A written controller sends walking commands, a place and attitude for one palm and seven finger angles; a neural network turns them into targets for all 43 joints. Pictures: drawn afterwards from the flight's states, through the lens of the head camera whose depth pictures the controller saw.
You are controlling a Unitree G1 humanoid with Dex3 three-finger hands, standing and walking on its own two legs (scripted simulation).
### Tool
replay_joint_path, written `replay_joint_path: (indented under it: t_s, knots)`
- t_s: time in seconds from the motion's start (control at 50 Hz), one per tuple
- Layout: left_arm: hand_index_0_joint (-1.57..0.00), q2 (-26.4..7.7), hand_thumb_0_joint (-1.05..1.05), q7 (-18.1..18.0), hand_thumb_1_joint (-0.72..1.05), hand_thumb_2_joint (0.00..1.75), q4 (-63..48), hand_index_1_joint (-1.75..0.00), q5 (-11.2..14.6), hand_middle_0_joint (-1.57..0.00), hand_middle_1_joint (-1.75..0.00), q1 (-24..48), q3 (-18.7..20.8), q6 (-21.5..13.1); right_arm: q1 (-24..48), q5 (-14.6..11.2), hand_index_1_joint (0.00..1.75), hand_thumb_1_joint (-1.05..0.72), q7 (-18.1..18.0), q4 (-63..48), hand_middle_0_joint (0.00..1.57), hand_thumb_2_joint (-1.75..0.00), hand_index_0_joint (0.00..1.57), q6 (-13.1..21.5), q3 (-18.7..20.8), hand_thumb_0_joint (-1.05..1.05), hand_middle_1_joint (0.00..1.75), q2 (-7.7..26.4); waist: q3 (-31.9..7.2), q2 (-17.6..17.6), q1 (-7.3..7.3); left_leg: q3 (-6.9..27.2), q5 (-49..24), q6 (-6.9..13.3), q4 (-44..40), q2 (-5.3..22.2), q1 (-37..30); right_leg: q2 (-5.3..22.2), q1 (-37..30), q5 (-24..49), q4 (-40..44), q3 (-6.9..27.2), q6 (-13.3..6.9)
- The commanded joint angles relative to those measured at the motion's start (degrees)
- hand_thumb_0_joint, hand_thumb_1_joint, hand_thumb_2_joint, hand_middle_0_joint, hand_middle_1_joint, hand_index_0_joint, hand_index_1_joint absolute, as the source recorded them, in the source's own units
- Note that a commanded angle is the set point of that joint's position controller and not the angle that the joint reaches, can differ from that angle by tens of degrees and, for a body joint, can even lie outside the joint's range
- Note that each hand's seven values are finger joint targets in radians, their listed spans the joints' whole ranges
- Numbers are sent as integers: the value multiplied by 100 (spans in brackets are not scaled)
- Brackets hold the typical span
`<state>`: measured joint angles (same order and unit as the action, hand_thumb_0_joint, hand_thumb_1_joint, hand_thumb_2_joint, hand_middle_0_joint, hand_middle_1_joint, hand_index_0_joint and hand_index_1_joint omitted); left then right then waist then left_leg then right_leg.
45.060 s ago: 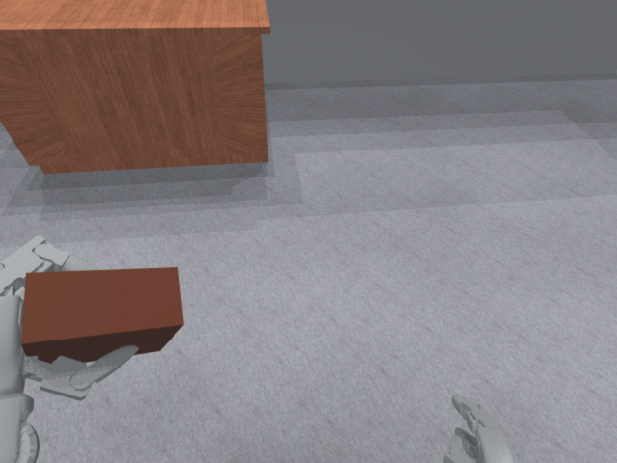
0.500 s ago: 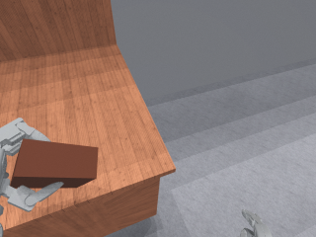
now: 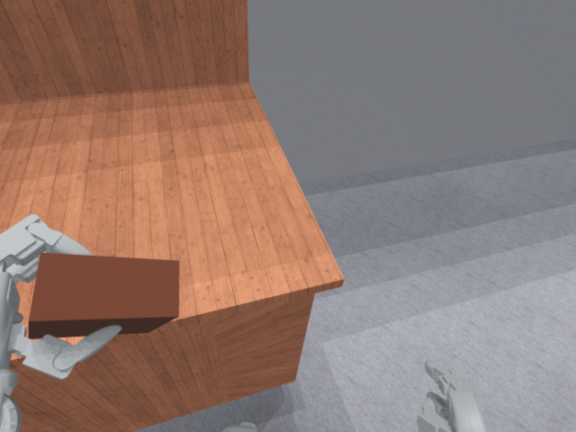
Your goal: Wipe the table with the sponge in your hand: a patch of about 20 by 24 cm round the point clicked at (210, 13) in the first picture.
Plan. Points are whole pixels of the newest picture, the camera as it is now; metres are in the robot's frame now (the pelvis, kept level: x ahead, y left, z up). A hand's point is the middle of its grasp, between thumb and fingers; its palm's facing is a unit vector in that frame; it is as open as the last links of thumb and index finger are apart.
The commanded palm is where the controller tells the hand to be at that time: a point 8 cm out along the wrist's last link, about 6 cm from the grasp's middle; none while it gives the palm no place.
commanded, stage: step back with the hand held close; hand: left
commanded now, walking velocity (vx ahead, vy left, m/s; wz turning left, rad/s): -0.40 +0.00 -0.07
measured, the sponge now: (124, 299) +0.22 +0.21 +0.14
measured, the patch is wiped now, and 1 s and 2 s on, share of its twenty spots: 1.00 1.00 1.00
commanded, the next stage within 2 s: stop stepping back and stand still in 0.36 s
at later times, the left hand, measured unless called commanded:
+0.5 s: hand out of the picture +0.07 +0.23 +0.18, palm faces +0.26 -0.89 -0.38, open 10.0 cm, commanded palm +0.04 +0.28 +0.19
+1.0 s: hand out of the picture -0.06 +0.27 +0.16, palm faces +0.36 -0.87 -0.35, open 10.0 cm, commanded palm -0.11 +0.31 +0.19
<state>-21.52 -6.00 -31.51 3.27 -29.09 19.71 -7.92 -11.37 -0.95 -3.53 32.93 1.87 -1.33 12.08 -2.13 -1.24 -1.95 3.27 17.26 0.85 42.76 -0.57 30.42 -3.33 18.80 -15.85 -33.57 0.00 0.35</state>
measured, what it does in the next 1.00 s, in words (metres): walks backwards: left foot, then right foot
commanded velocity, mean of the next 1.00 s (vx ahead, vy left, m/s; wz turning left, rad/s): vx -0.01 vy -0.01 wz -0.01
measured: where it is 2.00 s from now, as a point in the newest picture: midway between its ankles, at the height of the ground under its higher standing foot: outside the picture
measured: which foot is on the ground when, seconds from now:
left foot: up 0.00-0.06, down 0.08-0.42, up 0.44-0.64, down 0.66-0.94, up 0.96-1.00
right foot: down 0.00-0.10, up 0.12-0.36, down 0.38-0.68, up 0.70-0.90, down 0.92-1.00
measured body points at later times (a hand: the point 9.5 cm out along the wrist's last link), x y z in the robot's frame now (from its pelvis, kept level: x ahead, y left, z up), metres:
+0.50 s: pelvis -0.14 +0.01 +0.01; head -0.15 +0.02 +0.46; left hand +0.05 +0.27 +0.20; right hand +0.01 -0.22 -0.08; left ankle -0.06 +0.10 -0.68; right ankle -0.16 -0.12 -0.72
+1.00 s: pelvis -0.28 +0.03 +0.00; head -0.32 +0.02 +0.44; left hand -0.08 +0.31 +0.18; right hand -0.15 -0.20 -0.11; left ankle -0.27 +0.15 -0.68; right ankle -0.22 -0.05 -0.72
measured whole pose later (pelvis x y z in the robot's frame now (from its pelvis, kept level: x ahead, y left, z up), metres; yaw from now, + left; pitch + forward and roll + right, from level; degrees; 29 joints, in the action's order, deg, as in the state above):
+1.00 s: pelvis -0.28 +0.03 +0.00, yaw -1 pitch -3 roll -2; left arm -19.4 -5.4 -20.7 2.3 -22.2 16.5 -4.7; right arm -16.1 -1.5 -2.7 39.4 3.0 -1.3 11.9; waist -3.1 -3.5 -0.3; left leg 1.4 27.2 1.7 58.1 1.9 24.1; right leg -2.5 19.0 -14.2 -36.1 -7.1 -4.1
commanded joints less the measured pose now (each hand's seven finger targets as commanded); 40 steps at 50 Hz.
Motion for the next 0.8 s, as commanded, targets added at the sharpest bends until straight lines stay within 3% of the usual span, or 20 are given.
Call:
replay_joint_path:
  t_s: [0.0, 0.04, 0.08, 0.1, 0.12, 0.22, 0.3, 0.36, 0.38, 0.4, 0.42, 0.44, 0.48, 0.56, 0.6, 0.64, 0.66, 0.68, 0.72, 0.78]
  knots:
    - [-120, -966, 0, -138, 10, 130, -1344, -160, 77, -120, -160, 1120, 223, -344, 580, 4, 30, -90, -75, -850, 20, -90, 20, 225, 310, 0, 30, 607, -492, 738, 364, 73, -151, -116, 242, 313, -1274, 1885, 819, 2400, 1014, 1360, -711]
    - [-120, -1087, 0, -180, 10, 130, -1382, -160, 27, -120, -160, 1192, 397, -363, 707, 36, 30, -90, -150, -857, 20, -90, 20, 212, 282, 0, 30, 727, -300, -283, 256, 581, -904, 103, -1198, 724, -965, 1074, 581, 1861, 216, 689, -295]
    - [-120, -1025, 0, -206, 10, 130, -1305, -160, -21, -120, -160, 957, 574, -347, 729, 49, 30, -90, -139, -904, 20, -90, 20, 287, 334, 0, 30, 797, -481, -1362, 145, 1162, -1275, 496, -2174, 1473, -444, 179, -23, 81, -926, 157, 43]
    - [-120, -1063, 0, -214, 10, 130, -1242, -160, -61, -120, -160, 728, 678, -319, 541, 88, 30, -90, -105, -883, 20, -90, 20, 320, 370, 0, 30, 722, -785, -1233, 72, 1203, -2360, 548, -2035, 1557, -1020, 86, 268, -560, -1202, 130, 36]
    - [-120, -1340, 0, -190, 10, 130, -1604, -160, -10, -120, -160, 555, 885, -341, 530, 170, 30, -90, -54, -855, 20, -90, 20, 361, 384, 0, 30, 741, -1192, -1662, 102, 1530, -2402, 653, -2278, 1705, -1265, 0, 330, -1210, -1927, 191, 71]
    - [-120, -860, 0, -200, 10, 130, -2007, -160, 125, -120, -160, 210, 579, -208, 497, 83, 30, -90, 115, -765, 20, -90, 20, 507, 412, 0, 30, 687, -1237, -1120, 32, 862, -2594, 557, -2140, 1647, -1738, 127, 263, -1043, -1316, 285, 85]
    - [-120, -705, 0, -166, 10, 130, -1541, -160, 82, -120, -160, 204, 435, -139, 550, 106, 30, -90, 81, -651, 20, -90, 20, 578, 316, 0, 30, 696, -990, -1096, 57, 886, -1050, 376, -2425, 1535, -1409, 52, -349, -458, 190, 246, 40]
    - [-120, -803, 0, -102, 10, 130, -1164, -160, 56, -120, -160, 283, 510, -221, 535, 77, 30, -90, 42, -616, 20, -90, 20, 520, 343, 0, 30, 670, -1030, -585, 41, 506, -391, 121, -1867, 1171, -1455, 164, -635, 383, 1485, 80, -92]
    - [-120, -912, 0, -89, 10, 130, -1088, -160, 55, -120, -160, 313, 578, -298, 512, 56, 30, -90, 38, -607, 20, -90, 20, 485, 351, 0, 30, 608, -1011, -40, 82, 124, -213, -27, -1111, 860, -1605, 568, -368, 917, 1885, 302, -275]
    - [-120, -1015, 0, -100, 10, 130, -1056, -160, 49, -120, -160, 379, 530, -372, 430, 5, 30, -90, 25, -561, 20, -90, 20, 415, 352, 0, 30, 468, -1102, 1118, 152, -397, 200, -263, 152, 360, -1617, 1406, -98, 2168, 1951, 1019, -617]
    - [-120, -1146, 0, -110, 10, 130, -1054, -160, 85, -120, -160, 416, 450, -358, 453, -118, 30, -90, -19, -611, 20, -90, 20, 425, 489, 0, 30, 573, -1038, 2411, 95, -367, 1024, -380, 1716, -211, -1203, 2087, 373, 2713, 1955, 1535, -1017]
    - [-120, -1010, 0, -126, 10, 130, -906, -160, 70, -120, -160, 427, 390, -333, 683, -124, 30, -90, -62, -701, 20, -90, 20, 441, 514, 0, 30, 607, -507, 2006, 124, 26, 1164, -314, 2636, -86, -611, 2284, 705, 3080, 1840, 1406, -1135]
    - [-120, -942, 0, -91, 10, 130, -502, -160, 78, -120, -160, 310, 487, -143, 678, -68, 30, -90, -43, -825, 20, -90, 20, 318, 286, 0, 30, 390, -447, 1010, 299, 227, 860, -218, 2792, 208, -294, 2176, 552, 2967, 1418, 1183, -1062]
    - [-120, -1075, 0, -232, 10, 130, -702, -160, -50, -120, -160, 1153, 491, -209, 613, -74, 30, -90, -123, -776, 20, -90, 20, 250, 265, 0, 30, 598, -301, 415, 343, 50, 862, 35, 317, 417, -992, 1830, 593, 1263, 1013, 784, -666]
    - [-120, -1028, 0, -303, 10, 130, -948, -160, -51, -120, -160, 802, 556, -259, 408, -58, 30, -90, -152, -775, 20, -90, 20, 378, 371, 0, 30, 730, -681, -34, 327, -301, 451, 111, -1336, 182, -1523, 1415, 141, 820, 536, 739, -503]
    - [-120, -976, 0, -321, 10, 130, -1582, -160, 36, -120, -160, 529, 515, -286, 297, -49, 30, -90, -129, -920, 20, -90, 20, 496, 447, 0, 30, 910, -753, -1404, 278, 396, -540, 376, -2649, 923, -1998, 550, 219, 418, -957, 157, -214]
    - [-120, -1099, 0, -309, 10, 130, -1872, -160, -11, -120, -160, 517, 594, -303, 276, -57, 30, -90, -75, -969, 20, -90, 20, 556, 493, 0, 30, 912, -819, -1912, 235, 788, -1918, 525, -2447, 1354, -2514, 199, 979, -730, -1611, -244, -24]
    - [-120, -1100, 0, -238, 10, 130, -1790, -160, -58, -120, -160, 239, 671, -288, 136, -117, 30, -90, -9, -890, 20, -90, 20, 592, 579, 0, 30, 891, -1000, -1569, 216, 565, -2949, 561, -2191, 1445, -2865, 93, 1345, -1015, -2202, -345, -9]
    - [-120, -1205, 0, -257, 10, 130, -2186, -160, -87, -120, -160, 581, 689, -289, 112, -34, 30, -90, 68, -695, 20, -90, 20, 674, 474, 0, 30, 698, -537, -1869, 424, 1705, -1500, 1042, -2440, 1737, -2206, 369, 1808, -1226, -2697, -19, 86]
    - [-120, -759, 0, -133, 10, 130, -908, -160, 7, -120, -160, 524, 338, -201, 143, -154, 30, -90, 156, -481, 20, -90, 20, 730, 452, 0, 30, 866, 140, -682, 252, 748, -916, 786, -2339, 1668, -1320, 588, 973, -563, -1507, 38, -31]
